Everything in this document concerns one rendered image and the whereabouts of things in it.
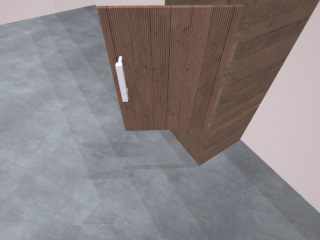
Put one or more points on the handle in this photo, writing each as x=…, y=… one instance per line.
x=121, y=79

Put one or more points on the cupboard door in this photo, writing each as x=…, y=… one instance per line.
x=173, y=57

